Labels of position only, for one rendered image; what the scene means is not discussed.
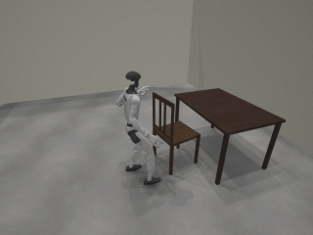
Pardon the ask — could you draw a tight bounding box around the humanoid robot torso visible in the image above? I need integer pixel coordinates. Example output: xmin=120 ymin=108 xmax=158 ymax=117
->
xmin=123 ymin=91 xmax=141 ymax=137

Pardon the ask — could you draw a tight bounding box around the robot right upper arm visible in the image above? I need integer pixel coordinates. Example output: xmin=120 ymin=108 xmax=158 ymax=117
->
xmin=128 ymin=95 xmax=140 ymax=123

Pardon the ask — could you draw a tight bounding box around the table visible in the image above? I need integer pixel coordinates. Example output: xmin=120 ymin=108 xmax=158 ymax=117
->
xmin=174 ymin=88 xmax=286 ymax=185

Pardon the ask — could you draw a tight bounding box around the left robot hand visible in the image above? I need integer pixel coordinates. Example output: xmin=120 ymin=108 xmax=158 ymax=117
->
xmin=137 ymin=86 xmax=150 ymax=96

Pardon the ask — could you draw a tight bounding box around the robot left upper arm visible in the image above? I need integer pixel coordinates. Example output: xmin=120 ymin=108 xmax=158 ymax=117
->
xmin=115 ymin=87 xmax=128 ymax=107

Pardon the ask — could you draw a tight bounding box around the left robot shin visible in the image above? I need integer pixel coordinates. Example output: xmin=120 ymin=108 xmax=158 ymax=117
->
xmin=129 ymin=148 xmax=143 ymax=167

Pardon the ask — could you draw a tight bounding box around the chair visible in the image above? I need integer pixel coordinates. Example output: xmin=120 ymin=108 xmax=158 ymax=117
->
xmin=153 ymin=92 xmax=201 ymax=175

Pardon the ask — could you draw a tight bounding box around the right robot forearm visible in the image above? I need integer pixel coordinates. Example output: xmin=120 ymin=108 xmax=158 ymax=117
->
xmin=131 ymin=118 xmax=152 ymax=139

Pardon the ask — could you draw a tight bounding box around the right robot hand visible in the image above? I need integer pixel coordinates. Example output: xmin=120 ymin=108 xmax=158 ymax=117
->
xmin=148 ymin=135 xmax=163 ymax=148

